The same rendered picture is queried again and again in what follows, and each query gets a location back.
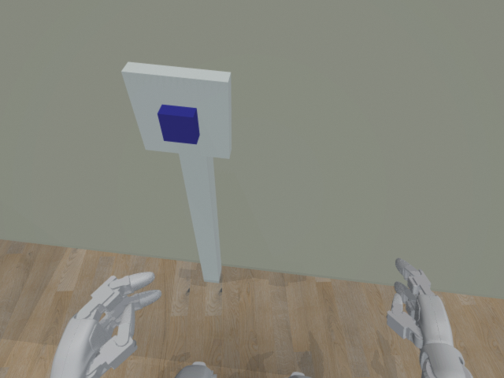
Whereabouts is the button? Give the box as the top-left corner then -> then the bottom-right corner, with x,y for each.
157,105 -> 200,144

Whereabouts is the robot right hand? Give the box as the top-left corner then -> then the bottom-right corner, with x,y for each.
387,258 -> 454,350

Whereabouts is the robot left hand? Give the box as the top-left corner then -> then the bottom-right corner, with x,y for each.
50,272 -> 161,378

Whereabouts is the panel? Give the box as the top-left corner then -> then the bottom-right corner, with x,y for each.
121,62 -> 232,283

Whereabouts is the robot right forearm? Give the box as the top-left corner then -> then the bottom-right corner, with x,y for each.
420,343 -> 473,378

